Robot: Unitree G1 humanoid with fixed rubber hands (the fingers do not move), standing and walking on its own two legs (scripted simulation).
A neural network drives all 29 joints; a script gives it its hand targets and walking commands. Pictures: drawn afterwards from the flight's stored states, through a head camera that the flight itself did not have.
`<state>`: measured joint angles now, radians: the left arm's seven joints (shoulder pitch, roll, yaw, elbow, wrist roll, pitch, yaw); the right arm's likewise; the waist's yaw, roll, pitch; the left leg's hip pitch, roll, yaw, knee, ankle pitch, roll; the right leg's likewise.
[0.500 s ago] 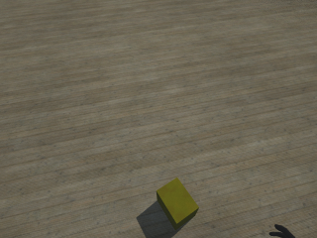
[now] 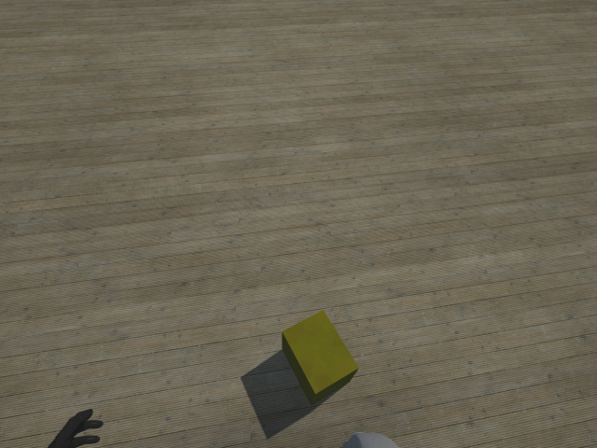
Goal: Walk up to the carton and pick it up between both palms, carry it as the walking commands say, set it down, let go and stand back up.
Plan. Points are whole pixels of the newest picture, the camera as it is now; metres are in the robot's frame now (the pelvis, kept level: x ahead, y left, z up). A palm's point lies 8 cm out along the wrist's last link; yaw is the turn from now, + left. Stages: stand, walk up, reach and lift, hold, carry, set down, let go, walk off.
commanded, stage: walk up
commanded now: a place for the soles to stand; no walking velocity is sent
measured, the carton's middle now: (317, 357) +0.42 -0.07 -0.69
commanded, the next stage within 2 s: none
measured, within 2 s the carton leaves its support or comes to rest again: neither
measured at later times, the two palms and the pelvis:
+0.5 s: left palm out of the picture +0.01 +0.13 -0.11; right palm out of the picture +0.18 -0.48 -0.08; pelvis -0.02 -0.19 -0.02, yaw +18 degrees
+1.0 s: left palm out of the picture -0.07 +0.01 -0.09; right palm out of the picture +0.23 -0.57 -0.10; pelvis +0.00 -0.31 -0.02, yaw +26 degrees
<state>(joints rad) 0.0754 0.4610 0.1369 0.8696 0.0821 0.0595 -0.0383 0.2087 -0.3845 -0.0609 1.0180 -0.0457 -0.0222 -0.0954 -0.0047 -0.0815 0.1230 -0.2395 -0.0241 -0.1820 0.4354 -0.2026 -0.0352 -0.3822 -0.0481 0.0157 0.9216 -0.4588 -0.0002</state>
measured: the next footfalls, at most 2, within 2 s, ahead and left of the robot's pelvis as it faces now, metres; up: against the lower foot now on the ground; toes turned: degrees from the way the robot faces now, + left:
right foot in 0.22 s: +0.09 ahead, -0.25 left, +0.00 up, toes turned +8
left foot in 0.54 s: +0.00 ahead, -0.14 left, +0.00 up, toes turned +25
